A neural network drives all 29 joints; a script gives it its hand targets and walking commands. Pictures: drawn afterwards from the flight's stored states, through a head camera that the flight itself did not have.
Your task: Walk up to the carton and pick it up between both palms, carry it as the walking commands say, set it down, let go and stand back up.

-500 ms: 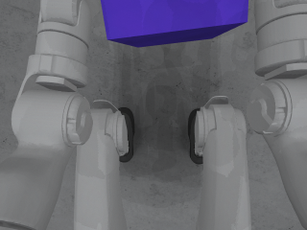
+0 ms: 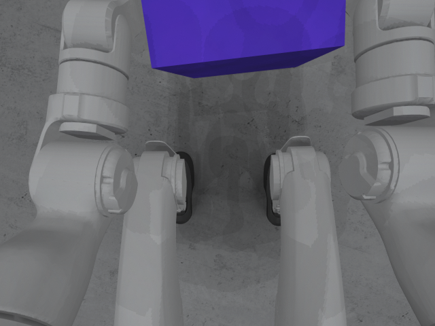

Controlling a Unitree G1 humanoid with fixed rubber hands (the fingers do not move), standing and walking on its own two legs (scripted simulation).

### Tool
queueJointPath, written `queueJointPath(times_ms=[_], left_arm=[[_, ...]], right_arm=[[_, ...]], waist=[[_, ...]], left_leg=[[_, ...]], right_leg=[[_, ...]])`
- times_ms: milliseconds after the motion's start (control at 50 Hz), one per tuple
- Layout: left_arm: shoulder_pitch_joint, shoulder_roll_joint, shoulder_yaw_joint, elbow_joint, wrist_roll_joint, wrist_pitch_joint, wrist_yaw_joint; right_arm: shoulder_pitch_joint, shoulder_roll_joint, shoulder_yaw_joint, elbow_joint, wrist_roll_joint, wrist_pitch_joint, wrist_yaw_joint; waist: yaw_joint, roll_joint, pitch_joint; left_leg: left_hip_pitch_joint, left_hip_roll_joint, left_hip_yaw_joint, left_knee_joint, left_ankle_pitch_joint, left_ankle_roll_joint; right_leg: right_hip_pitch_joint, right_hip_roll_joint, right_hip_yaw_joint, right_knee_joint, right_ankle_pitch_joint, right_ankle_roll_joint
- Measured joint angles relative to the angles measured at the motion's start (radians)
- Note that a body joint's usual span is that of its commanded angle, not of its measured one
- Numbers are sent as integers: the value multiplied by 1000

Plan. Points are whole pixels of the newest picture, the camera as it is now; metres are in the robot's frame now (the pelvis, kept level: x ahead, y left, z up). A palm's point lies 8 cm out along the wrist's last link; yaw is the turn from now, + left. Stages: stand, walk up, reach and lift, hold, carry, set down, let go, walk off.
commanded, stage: reach and lift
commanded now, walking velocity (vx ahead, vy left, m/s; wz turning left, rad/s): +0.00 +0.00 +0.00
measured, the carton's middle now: out of the picture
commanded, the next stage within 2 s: none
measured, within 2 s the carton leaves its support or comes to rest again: neither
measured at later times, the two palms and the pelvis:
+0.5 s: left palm out of the picture +0.55 +0.12 -0.01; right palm out of the picture +0.55 -0.17 +0.00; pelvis -0.01 +0.00 +0.05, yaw +0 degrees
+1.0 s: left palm out of the picture +0.52 +0.12 +0.06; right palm out of the picture +0.53 -0.17 +0.07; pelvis +0.00 +0.00 +0.11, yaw -1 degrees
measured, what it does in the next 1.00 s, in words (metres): rises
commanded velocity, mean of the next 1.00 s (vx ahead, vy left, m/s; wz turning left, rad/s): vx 0.00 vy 0.00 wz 0.00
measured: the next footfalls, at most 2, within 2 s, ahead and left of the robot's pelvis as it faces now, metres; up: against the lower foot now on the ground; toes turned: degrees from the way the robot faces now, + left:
none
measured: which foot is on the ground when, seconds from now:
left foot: down 0.00-1.00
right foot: down 0.00-1.00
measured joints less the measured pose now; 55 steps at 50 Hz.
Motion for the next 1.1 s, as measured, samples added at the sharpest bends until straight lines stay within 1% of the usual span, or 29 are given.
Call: queueJointPath(times_ms=[260,780,1100], left_arm=[[40,-13,5,-25,10,19,-7],[137,-43,15,-58,32,34,-16],[237,-73,18,-102,46,35,-21]], right_arm=[[39,16,-2,-29,-8,23,0],[142,54,-2,-59,-15,27,-2],[239,91,-2,-101,-17,27,-3]], waist=[[0,0,0],[0,-14,-1],[0,-20,-2]], left_leg=[[105,-2,0,-86,15,0],[352,-1,0,-276,45,0],[527,2,0,-418,67,0]], right_leg=[[102,0,0,-87,19,0],[343,0,0,-278,55,-1],[513,0,0,-418,80,-6]])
